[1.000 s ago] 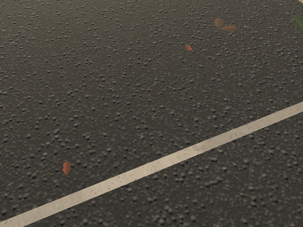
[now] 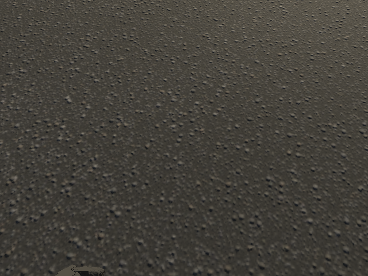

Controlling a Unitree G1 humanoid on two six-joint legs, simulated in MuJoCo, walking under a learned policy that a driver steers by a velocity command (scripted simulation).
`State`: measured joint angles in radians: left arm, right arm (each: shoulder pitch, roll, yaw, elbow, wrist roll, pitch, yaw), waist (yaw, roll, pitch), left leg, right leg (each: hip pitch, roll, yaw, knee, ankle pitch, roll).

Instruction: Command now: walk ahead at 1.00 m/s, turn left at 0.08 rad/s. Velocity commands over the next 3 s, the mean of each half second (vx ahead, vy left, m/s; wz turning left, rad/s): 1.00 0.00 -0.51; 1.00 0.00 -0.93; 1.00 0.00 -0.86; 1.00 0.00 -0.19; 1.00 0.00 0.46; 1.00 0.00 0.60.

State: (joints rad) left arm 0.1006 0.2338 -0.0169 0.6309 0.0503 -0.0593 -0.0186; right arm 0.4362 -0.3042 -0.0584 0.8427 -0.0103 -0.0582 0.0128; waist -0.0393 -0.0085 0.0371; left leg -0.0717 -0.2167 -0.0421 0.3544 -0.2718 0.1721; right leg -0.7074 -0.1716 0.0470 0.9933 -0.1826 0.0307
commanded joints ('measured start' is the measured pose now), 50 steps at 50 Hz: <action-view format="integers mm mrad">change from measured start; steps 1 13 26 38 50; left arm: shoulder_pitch -79 409 380 127 -121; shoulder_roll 72 303 245 155 133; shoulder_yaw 14 140 137 91 45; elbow -50 145 175 57 -85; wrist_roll -28 -39 -68 -15 -21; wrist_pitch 1 31 -22 27 57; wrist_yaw -20 -7 -4 -22 -81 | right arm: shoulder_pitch -33 -118 -539 -99 -27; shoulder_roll -114 -81 -33 -80 -178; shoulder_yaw -26 21 88 5 -17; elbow -67 -150 -341 -156 -41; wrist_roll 14 -31 -24 -47 -14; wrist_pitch -57 -58 -20 -29 -60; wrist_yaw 13 -23 16 -37 -28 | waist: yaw -11 186 127 -19 86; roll -18 -177 -34 72 80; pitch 81 -342 35 -76 38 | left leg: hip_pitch -197 -729 -354 108 67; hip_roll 230 98 240 532 426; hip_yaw -97 -44 64 -286 326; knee -280 1283 268 -95 -98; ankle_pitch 393 -153 405 -51 1138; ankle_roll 48 -169 -214 -58 -164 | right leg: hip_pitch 164 1155 418 -53 215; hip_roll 25 -101 166 113 222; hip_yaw -111 844 318 38 -253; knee -262 -680 -842 331 -210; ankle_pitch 305 -294 380 -110 150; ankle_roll -50 -504 -258 -129 -206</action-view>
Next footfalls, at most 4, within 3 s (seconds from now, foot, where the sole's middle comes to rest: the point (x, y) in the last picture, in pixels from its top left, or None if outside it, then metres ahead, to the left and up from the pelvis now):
0.22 right None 0.42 -0.13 -0.77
0.64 left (203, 180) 0.88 -0.07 -0.77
1.08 right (290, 140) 1.08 -0.49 -0.77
1.48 left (327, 86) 1.44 -0.77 -0.77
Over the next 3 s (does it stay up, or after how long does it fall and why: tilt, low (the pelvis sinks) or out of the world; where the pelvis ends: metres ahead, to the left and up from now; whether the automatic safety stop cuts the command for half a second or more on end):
stays up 1.77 -1.99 0.01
